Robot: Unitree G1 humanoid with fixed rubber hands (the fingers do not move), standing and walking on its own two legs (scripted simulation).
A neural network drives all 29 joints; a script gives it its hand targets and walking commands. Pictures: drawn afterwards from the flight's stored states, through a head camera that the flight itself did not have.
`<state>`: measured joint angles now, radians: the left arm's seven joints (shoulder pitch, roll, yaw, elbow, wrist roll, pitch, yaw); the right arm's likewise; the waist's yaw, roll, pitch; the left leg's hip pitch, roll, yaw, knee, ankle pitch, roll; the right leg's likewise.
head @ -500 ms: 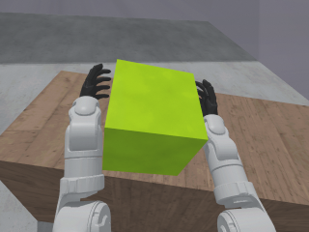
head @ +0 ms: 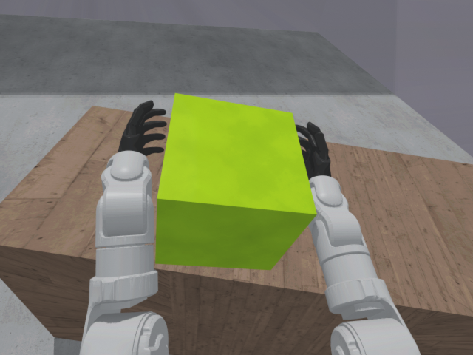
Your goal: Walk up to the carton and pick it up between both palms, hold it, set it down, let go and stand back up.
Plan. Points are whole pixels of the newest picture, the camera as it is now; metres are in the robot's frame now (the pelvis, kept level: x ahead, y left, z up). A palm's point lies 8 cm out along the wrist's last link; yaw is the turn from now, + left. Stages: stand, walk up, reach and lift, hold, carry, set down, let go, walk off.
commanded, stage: hold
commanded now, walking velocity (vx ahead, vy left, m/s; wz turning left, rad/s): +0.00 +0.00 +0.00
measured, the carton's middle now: (225, 186) +0.35 +0.01 +0.14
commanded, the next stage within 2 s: none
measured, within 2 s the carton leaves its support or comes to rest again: neither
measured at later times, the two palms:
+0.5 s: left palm (140, 149) +0.36 +0.14 +0.20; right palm (321, 171) +0.36 -0.14 +0.17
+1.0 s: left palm (136, 152) +0.35 +0.14 +0.20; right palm (319, 173) +0.35 -0.14 +0.17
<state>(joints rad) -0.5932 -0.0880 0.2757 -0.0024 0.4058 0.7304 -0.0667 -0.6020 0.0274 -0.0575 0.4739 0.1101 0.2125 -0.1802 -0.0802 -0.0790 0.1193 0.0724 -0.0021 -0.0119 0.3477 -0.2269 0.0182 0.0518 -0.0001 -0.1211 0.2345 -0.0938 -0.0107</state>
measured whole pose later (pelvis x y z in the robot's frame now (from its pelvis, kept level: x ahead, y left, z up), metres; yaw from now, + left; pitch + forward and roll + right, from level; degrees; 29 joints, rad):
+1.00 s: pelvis +0.00 +0.00 +0.00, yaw +0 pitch -11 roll -1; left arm -0.60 -0.09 0.29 -0.01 0.40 0.74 -0.09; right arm -0.60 0.02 -0.05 0.43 0.11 0.23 -0.20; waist -0.08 -0.07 0.13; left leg 0.08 0.00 -0.01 0.33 -0.21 0.02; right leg 0.05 0.00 -0.12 0.24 -0.09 -0.01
